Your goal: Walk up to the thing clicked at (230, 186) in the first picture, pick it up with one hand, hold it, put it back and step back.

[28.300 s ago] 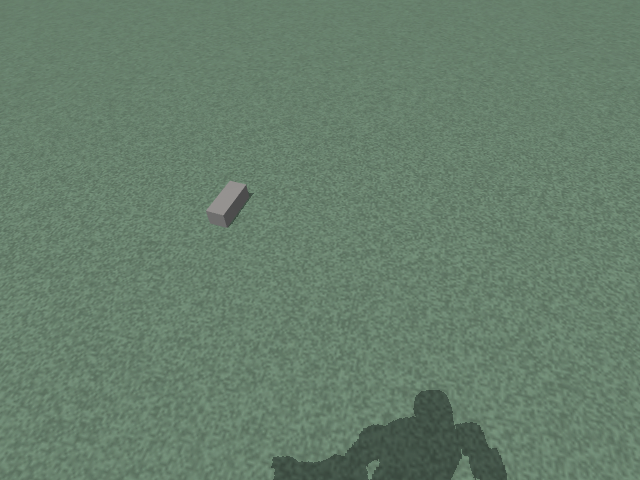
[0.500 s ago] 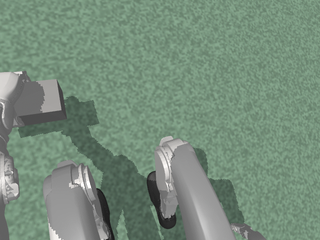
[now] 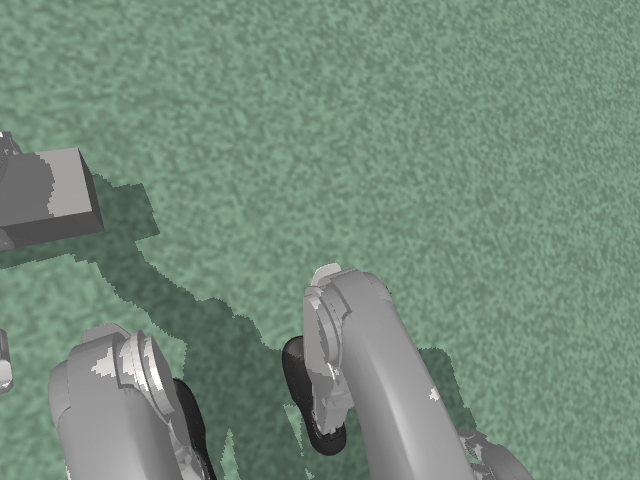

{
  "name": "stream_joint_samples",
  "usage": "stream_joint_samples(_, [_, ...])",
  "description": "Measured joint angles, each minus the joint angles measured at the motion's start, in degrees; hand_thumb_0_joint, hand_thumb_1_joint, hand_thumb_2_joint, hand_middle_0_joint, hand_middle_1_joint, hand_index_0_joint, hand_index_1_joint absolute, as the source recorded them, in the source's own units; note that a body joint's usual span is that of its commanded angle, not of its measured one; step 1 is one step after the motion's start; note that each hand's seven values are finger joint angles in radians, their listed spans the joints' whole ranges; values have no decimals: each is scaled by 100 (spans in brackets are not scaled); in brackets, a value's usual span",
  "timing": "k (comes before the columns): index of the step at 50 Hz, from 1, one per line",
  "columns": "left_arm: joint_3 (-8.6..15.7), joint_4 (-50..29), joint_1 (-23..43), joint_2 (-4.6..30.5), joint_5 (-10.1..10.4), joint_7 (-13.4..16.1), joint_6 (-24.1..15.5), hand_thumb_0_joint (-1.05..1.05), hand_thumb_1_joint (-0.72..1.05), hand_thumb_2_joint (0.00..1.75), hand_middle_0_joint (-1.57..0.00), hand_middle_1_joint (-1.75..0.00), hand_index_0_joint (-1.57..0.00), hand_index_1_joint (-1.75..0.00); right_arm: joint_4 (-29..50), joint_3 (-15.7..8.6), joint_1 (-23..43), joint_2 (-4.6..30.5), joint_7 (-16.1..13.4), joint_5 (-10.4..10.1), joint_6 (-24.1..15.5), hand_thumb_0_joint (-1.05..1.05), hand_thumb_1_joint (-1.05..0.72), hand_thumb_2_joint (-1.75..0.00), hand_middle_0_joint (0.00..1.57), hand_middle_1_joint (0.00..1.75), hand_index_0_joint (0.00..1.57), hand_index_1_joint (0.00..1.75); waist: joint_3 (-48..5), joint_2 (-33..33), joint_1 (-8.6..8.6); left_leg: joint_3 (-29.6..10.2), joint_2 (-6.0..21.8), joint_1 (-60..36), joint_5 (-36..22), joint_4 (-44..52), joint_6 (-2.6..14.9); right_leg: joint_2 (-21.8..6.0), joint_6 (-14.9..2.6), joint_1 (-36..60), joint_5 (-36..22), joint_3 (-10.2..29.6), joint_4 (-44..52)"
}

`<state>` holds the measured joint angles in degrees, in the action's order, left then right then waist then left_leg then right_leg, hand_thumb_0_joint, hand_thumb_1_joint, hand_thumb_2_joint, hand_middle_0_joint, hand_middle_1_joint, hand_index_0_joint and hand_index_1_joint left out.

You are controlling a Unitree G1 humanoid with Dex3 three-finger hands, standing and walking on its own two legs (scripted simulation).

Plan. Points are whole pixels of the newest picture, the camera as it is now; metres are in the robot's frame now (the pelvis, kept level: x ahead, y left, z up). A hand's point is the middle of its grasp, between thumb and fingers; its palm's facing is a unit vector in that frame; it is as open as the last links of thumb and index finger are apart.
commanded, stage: lower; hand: left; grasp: from above
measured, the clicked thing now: out of the picture +0.48 +0.29 -0.23
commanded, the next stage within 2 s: rest in 0.08 s
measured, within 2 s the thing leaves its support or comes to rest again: neither
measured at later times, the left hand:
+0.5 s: hand (11, 205) +0.49 +0.28 -0.24, palm faces -0.47 -0.07 -0.88, open 11.4 cm
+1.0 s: hand (13, 205) +0.49 +0.28 -0.26, palm faces -0.46 -0.08 -0.88, open 11.4 cm
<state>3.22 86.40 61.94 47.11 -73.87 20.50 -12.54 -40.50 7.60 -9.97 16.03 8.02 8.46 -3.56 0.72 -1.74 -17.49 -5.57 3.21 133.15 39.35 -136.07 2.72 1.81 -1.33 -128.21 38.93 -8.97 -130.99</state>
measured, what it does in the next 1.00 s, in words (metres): stands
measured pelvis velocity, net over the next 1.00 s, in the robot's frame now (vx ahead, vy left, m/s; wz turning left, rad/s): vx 0.00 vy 0.00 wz -0.08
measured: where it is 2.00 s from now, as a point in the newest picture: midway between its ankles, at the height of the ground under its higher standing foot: (258, 439)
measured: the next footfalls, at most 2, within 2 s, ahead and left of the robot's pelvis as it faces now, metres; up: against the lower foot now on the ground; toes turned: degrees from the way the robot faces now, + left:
none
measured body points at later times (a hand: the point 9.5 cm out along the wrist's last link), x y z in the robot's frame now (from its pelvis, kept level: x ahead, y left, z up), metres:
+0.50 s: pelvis +0.00 +0.00 -0.02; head +0.28 +0.09 +0.32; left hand +0.51 +0.28 -0.19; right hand +0.02 -0.26 -0.10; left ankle +0.07 +0.12 -0.31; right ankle +0.10 -0.10 -0.31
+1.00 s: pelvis +0.00 +0.00 -0.03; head +0.29 +0.09 +0.30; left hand +0.51 +0.29 -0.21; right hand +0.02 -0.26 -0.10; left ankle +0.07 +0.12 -0.31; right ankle +0.10 -0.10 -0.31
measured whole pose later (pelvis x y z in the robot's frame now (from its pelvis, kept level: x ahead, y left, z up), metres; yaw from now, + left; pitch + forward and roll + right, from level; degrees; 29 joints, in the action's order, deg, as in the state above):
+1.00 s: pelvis +0.00 +0.00 -0.03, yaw -5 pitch +30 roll -13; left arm 4.6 93.3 63.2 57.3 -74.0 27.5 -14.3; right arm -36.6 15.3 -7.5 18.9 10.2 11.7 -8.8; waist 8.5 -6.5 -21.5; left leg -10.6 4.0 135.7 40.3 -144.2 2.8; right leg 3.2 -0.9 -129.2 37.7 -13.4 -135.4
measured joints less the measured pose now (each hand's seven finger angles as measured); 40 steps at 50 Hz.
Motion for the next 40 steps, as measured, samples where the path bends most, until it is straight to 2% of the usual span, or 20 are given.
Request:
stream_joint_samples(5, [82,-107,-60,102,-48,23,-113,-2,-20,61,-60,-64,-61,-61,25,66,17,6,31,47,-21,0,-92,-91,20,30,20,30,153,-83,-27,-59,3,85,8,-166,-7,2,-10,-65,-6,-58,-133])
stream_joint_samples(14, [210,5,-114,250,-136,277,-151,-2,-19,60,-59,-64,-60,-61,67,182,69,29,67,128,-76,0,-92,-90,20,30,20,30,298,-152,-121,-156,26,217,30,-397,10,30,2,-162,-30,-148,-288])
stream_joint_samples(24, [178,393,-22,454,-91,526,-89,-2,-17,60,-57,-65,-59,-62,124,410,124,66,86,164,-205,0,-91,-90,20,30,20,30,392,-234,-248,-257,60,259,79,-555,28,78,29,-176,-45,-233,-357])
stream_joint_samples(29, [194,447,16,593,-134,548,-96,-2,-17,59,-56,-66,-58,-63,195,501,121,96,95,191,-303,0,-91,-90,20,30,20,30,488,-314,-316,-299,56,280,75,-627,27,80,32,-175,-57,-271,-398])
stream_joint_samples(37, [412,463,8,848,-209,623,-120,-2,-16,59,-55,-66,-57,-63,344,591,115,189,144,291,-415,0,-91,-90,20,30,20,30,655,-435,-407,-389,40,307,65,-733,-4,78,12,-175,-81,-350,-464])
stream_joint_samples(40, [392,494,20,900,-186,646,-135,-2,-16,59,-55,-67,-57,-64,361,616,122,232,171,319,-441,0,-91,-90,20,30,20,30,696,-451,-407,-418,39,304,69,-756,-14,82,6,-169,-88,-375,-474])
